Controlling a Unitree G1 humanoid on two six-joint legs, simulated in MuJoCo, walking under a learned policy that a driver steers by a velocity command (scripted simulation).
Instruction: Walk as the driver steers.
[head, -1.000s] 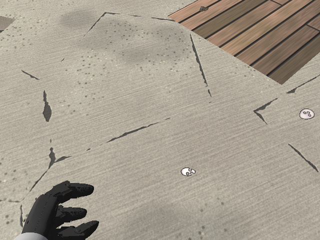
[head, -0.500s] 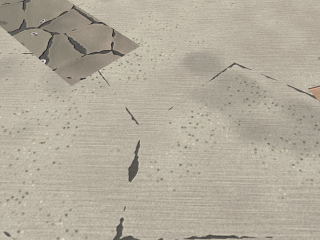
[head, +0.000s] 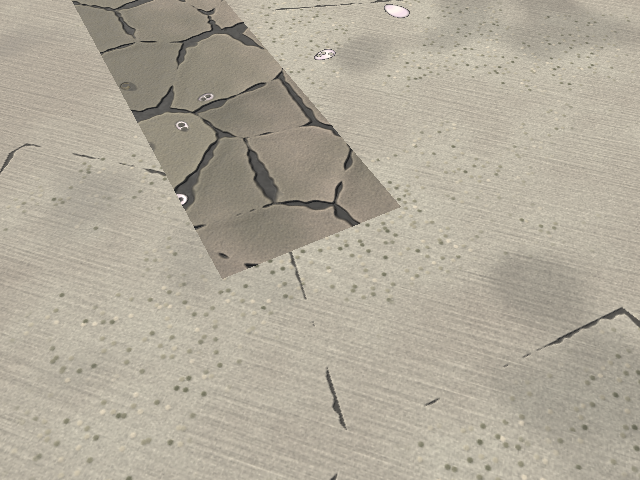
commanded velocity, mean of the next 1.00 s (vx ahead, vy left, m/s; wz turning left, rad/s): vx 1.00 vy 0.00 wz -0.54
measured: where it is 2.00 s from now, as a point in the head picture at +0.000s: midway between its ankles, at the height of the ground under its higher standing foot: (484, 99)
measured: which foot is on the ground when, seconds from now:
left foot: up 0.00-0.26, down 0.28-0.70, up 0.72-1.00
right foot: down 0.00-0.30, up 0.32-0.70, down 0.72-1.00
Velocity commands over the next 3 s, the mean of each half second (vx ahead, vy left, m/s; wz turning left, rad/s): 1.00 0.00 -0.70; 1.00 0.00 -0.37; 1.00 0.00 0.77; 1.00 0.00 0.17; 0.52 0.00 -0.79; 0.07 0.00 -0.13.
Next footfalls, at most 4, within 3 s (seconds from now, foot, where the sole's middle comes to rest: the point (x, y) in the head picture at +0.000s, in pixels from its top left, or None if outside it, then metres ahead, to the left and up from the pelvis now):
0.28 left None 0.47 0.11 -0.76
0.72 right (441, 356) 0.77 -0.25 -0.76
1.18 left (465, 218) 1.20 -0.36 -0.76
1.60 right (528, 130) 1.59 -0.62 -0.76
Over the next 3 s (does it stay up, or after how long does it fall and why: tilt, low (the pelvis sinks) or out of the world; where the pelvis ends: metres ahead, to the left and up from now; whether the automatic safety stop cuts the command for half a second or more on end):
stays up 2.24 -0.52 0.01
